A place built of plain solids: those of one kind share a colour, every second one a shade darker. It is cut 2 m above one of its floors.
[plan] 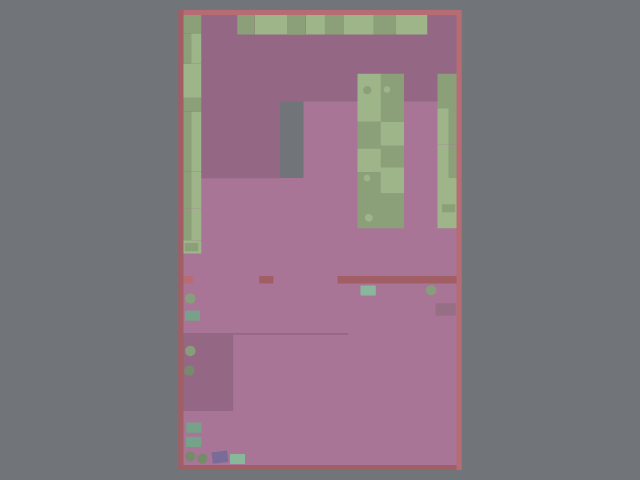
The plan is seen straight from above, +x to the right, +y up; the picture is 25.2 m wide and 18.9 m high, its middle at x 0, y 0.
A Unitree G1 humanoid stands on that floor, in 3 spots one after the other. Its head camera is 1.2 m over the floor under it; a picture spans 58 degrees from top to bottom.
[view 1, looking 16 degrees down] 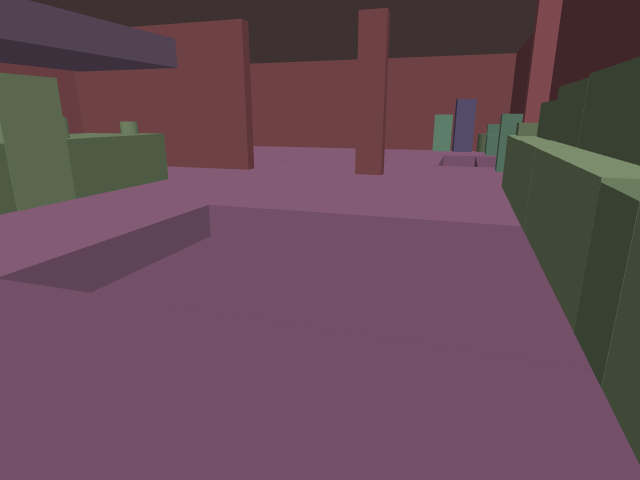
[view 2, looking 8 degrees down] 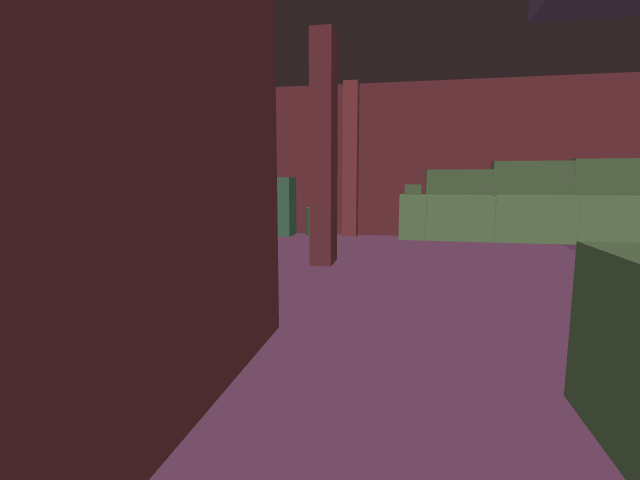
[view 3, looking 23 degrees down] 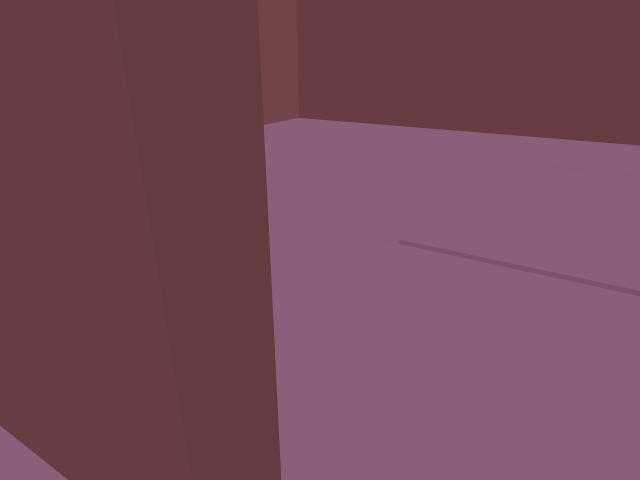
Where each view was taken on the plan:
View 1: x -3.99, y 7.64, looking -72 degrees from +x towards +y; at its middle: floor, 4.35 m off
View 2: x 3.97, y -0.44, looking -169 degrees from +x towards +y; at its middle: wall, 5.97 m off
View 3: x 0.14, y -1.01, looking -59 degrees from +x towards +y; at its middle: floor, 3.07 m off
